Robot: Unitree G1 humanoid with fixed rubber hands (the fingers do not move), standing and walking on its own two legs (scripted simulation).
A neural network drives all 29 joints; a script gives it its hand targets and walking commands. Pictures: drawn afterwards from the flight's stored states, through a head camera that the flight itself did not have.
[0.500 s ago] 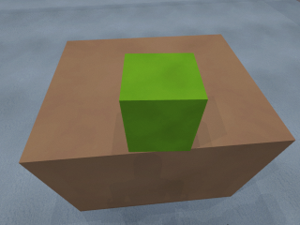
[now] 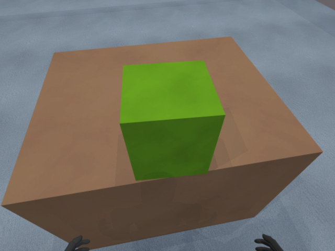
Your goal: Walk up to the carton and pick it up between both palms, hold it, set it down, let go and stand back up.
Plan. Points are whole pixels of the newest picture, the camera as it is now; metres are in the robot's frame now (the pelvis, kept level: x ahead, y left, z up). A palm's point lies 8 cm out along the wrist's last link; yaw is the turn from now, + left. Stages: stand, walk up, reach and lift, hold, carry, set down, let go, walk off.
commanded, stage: walk up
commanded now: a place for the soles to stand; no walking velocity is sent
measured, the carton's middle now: (168, 123) +0.42 +0.00 +0.05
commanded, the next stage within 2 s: reach and lift in 0.38 s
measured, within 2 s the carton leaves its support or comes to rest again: neither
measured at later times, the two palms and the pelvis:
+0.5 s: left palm out of the picture +0.14 +0.24 -0.08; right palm out of the picture +0.09 -0.27 -0.08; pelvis -0.02 +0.00 +0.00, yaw -3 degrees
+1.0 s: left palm (66, 240) +0.16 +0.24 -0.03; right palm (282, 248) +0.13 -0.24 -0.04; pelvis -0.02 +0.02 +0.01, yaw -2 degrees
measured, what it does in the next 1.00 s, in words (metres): stands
